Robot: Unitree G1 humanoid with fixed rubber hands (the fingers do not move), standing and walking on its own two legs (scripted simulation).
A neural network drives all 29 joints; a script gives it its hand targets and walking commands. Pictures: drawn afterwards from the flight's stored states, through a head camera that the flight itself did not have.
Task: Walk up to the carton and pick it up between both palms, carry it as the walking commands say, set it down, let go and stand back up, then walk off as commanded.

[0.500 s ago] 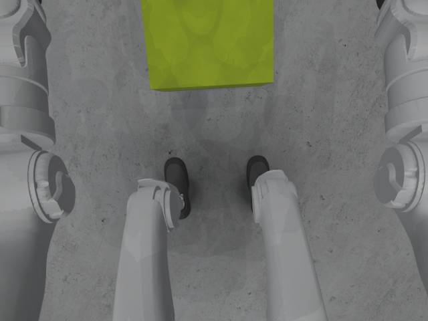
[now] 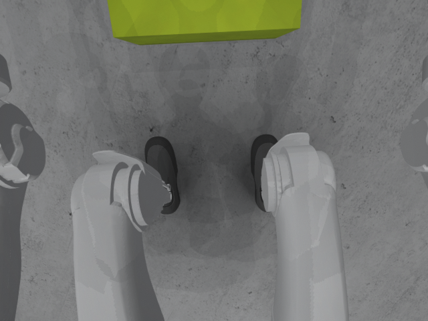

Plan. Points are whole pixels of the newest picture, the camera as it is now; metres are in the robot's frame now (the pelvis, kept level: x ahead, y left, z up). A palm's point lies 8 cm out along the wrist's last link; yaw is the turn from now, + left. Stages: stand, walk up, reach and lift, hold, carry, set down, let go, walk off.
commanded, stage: reach and lift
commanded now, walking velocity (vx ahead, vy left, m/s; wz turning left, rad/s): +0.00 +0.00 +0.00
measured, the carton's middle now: out of the picture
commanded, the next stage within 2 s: none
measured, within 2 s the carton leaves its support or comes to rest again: neither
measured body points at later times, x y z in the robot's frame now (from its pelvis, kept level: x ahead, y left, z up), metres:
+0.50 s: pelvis +0.02 +0.00 -0.08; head +0.41 -0.02 +0.13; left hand +0.62 +0.20 -0.25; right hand +0.58 -0.27 -0.26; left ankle +0.14 +0.13 -0.40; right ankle +0.12 -0.14 -0.40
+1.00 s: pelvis +0.02 +0.00 -0.09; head +0.41 -0.01 +0.12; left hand +0.61 +0.20 -0.28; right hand +0.58 -0.27 -0.29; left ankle +0.14 +0.13 -0.40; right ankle +0.12 -0.14 -0.40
